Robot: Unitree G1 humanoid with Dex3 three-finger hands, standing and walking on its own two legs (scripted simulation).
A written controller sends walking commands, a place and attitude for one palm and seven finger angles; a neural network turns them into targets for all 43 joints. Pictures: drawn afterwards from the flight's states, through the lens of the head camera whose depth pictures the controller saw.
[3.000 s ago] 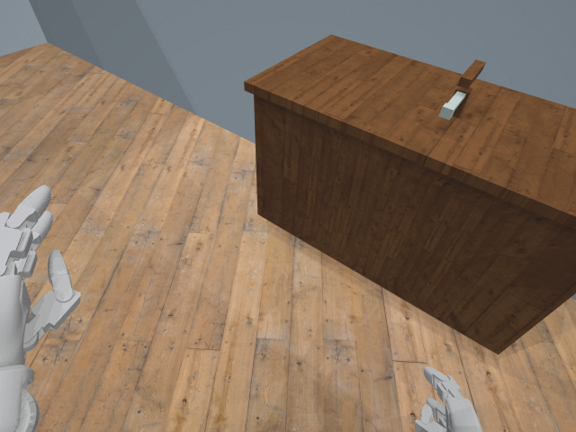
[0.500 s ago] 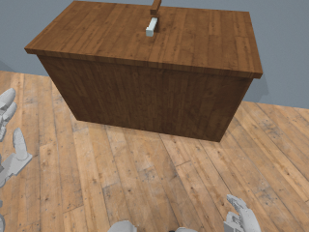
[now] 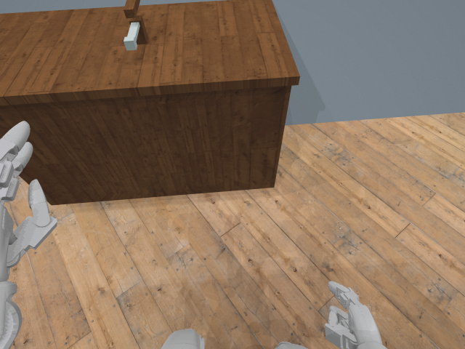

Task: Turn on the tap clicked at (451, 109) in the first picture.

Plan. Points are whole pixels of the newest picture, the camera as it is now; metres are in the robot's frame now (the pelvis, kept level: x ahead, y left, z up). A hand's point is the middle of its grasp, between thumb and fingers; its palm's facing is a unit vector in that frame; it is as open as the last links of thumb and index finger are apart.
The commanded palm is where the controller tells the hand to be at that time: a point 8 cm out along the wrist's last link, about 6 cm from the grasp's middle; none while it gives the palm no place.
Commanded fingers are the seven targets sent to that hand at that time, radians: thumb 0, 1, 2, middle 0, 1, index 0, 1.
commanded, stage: turn to face it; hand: left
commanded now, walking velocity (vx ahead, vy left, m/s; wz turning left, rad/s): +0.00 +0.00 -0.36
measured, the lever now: (130, 43) +0.86 +0.36 +0.04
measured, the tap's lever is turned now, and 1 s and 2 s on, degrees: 0 0 0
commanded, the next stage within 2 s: take the last steps up to it in 0.28 s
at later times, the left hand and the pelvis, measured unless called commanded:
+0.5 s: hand (87, 235) +0.21 +0.18 +0.18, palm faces +0.24 -0.87 -0.43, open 7.4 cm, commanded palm +0.17 +0.23 +0.19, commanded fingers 0.00 0.90 0.90 -0.20 -0.30 -0.20 -0.30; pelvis -0.04 -0.01 +0.01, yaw -10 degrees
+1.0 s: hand (57, 217) +0.23 +0.22 +0.19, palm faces +0.32 -0.85 -0.42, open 7.4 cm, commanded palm +0.18 +0.27 +0.19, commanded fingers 0.00 0.90 0.90 -0.20 -0.30 -0.20 -0.30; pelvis -0.01 +0.01 +0.01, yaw -7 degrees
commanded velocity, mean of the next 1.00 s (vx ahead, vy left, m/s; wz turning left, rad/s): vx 0.19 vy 0.10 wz -0.06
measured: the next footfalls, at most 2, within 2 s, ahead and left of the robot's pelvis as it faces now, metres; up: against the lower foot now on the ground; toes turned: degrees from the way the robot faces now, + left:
left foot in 0.22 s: +0.04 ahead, +0.12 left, +0.00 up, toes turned -1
right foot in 0.48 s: +0.02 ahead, -0.11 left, +0.00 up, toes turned -15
